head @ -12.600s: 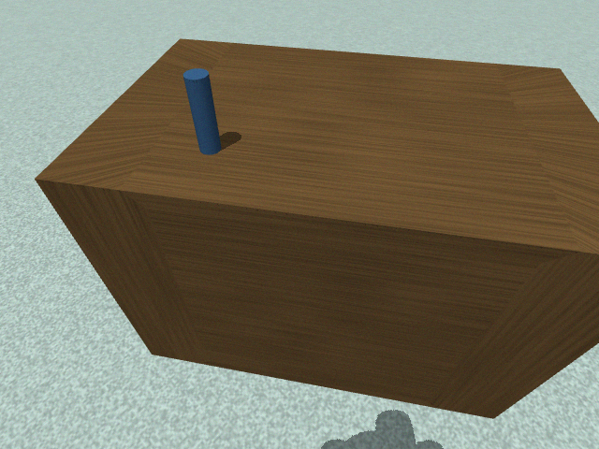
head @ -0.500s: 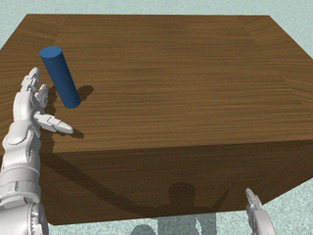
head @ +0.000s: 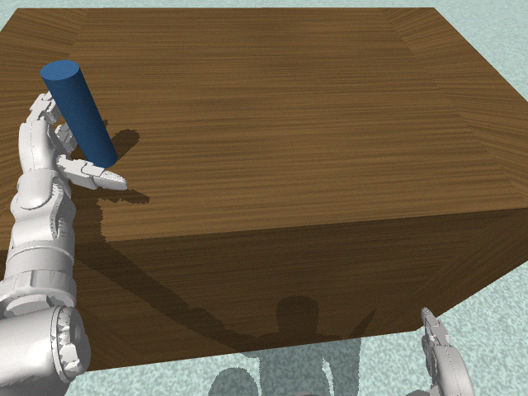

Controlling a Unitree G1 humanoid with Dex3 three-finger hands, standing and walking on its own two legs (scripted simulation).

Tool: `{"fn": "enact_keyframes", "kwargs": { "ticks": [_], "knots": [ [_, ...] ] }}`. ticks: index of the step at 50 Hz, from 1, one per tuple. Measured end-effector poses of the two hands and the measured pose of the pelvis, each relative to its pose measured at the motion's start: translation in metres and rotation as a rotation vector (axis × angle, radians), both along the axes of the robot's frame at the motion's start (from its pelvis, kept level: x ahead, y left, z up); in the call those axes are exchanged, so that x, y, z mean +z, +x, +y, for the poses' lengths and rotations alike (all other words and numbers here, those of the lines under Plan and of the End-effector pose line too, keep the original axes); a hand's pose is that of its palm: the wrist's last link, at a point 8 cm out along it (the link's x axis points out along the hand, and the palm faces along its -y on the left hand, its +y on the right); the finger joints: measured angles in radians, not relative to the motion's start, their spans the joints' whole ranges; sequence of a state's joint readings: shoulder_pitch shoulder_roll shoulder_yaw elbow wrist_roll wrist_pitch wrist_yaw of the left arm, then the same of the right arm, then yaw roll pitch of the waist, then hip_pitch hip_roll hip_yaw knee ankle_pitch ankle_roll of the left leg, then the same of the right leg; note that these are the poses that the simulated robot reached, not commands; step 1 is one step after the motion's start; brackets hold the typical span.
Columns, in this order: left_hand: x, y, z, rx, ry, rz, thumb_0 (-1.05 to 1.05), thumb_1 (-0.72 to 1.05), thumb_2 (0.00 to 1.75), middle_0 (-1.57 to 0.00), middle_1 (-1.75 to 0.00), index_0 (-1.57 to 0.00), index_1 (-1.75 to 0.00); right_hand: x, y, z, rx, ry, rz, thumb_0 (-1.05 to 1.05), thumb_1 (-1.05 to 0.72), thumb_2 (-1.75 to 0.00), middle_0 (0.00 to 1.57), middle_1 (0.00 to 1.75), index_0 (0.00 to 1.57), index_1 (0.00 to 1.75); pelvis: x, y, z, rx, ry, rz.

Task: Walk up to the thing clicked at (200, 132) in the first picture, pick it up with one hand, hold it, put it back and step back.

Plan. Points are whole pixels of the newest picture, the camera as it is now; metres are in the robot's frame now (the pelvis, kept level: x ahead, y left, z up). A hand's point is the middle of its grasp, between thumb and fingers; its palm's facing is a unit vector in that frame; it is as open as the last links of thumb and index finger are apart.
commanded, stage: close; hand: left
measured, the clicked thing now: (84, 120) +0.50 +0.22 +0.15
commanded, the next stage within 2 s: settle in 0.66 s
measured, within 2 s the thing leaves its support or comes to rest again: leaves its support in 1.00 s
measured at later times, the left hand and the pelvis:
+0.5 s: hand (97, 124) +0.51 +0.21 +0.13, palm faces +0.18 -0.98 +0.01, open 10.6 cm; pelvis +0.00 +0.01 -0.01, yaw -1 degrees
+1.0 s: hand (96, 141) +0.49 +0.22 +0.12, palm faces +0.17 -0.99 -0.02, open 5.8 cm; pelvis +0.02 +0.00 +0.00, yaw +0 degrees
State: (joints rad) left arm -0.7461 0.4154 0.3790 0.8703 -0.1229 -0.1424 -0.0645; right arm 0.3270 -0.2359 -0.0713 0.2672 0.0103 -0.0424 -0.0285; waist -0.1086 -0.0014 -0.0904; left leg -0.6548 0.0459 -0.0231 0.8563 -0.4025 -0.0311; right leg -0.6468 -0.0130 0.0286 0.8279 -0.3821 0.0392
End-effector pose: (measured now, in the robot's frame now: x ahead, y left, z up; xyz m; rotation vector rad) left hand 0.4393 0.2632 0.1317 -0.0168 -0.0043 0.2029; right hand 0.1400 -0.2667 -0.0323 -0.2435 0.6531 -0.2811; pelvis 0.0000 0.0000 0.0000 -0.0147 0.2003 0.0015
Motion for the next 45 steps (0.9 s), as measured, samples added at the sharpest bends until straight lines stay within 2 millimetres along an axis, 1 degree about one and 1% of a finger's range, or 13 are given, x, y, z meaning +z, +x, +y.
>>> {"fn": "enact_keyframes", "kwargs": {
  "ticks": [4, 11, 18, 23, 29, 34, 39, 45],
  "knots": [
    [0.002, 0.007, 0.004, -0.007, 0.003, 0.017, -0.01, -0.59, 0.09, -0.38, -0.25, -0.40, -0.24, 0.001, -0.002, 0.001, 0.006, -0.008, -0.004, -0.01, 0.53, -0.05, 0.05, 0.05, 0.05, 0.05, -0.001, -0.003, 0.000, 0.000, -0.004, 0.012],
    [0.003, 0.017, 0.006, -0.013, 0.002, 0.030, -0.01, -0.53, 0.17, -0.49, -0.35, -0.51, -0.33, -0.004, -0.011, 0.005, 0.005, -0.003, 0.015, -0.01, 0.53, -0.05, 0.05, 0.05, 0.05, 0.05, -0.003, -0.006, 0.004, -0.006, -0.008, 0.031],
    [0.004, 0.033, 0.002, -0.023, 0.001, 0.032, -0.01, -0.42, 0.31, -0.64, -0.50, -0.66, -0.49, -0.010, -0.012, 0.009, 0.002, 0.002, 0.031, -0.01, 0.52, -0.05, 0.06, 0.05, 0.05, 0.05, -0.006, -0.006, 0.006, -0.009, -0.010, 0.057],
    [0.000, 0.043, 0.000, -0.027, 0.001, 0.039, -0.01, -0.31, 0.42, -0.76, -0.62, -0.78, -0.61, -0.010, -0.012, 0.008, -0.007, -0.003, 0.041, -0.01, 0.52, -0.05, 0.06, 0.05, 0.06, 0.05, -0.006, -0.002, 0.008, -0.014, -0.012, 0.075],
    [-0.004, 0.045, 0.000, -0.036, 0.005, 0.037, -0.01, -0.15, 0.58, -0.93, -0.79, -0.95, -0.78, -0.012, -0.008, 0.008, -0.010, 0.004, 0.063, -0.01, 0.52, -0.05, 0.05, 0.05, 0.05, 0.05, -0.006, 0.007, 0.008, -0.015, -0.014, 0.085],
    [-0.016, 0.037, -0.002, -0.039, 0.009, 0.058, 0.00, -0.01, 0.72, -1.09, -0.95, -1.10, -0.94, -0.016, 0.002, 0.013, 0.005, 0.027, 0.063, -0.01, 0.52, -0.05, 0.05, 0.05, 0.05, 0.05, -0.006, 0.014, 0.008, -0.016, -0.016, 0.085],
    [-0.017, 0.028, 0.000, -0.024, 0.015, 0.035, -0.01, 0.01, 0.84, -1.05, -1.01, -1.08, -1.00, -0.017, 0.012, 0.014, 0.017, 0.044, 0.054, -0.01, 0.52, -0.05, 0.05, 0.05, 0.05, 0.05, -0.006, 0.017, 0.006, -0.011, -0.013, 0.076],
    [-0.016, 0.024, 0.002, -0.025, 0.020, 0.031, -0.02, 0.06, 1.05, -1.00, -1.08, -1.03, -1.09, -0.014, 0.017, 0.015, 0.029, 0.046, 0.044, -0.01, 0.53, -0.05, 0.06, 0.05, 0.05, 0.05, -0.005, 0.017, 0.003, -0.003, -0.010, 0.067]
  ]
}}
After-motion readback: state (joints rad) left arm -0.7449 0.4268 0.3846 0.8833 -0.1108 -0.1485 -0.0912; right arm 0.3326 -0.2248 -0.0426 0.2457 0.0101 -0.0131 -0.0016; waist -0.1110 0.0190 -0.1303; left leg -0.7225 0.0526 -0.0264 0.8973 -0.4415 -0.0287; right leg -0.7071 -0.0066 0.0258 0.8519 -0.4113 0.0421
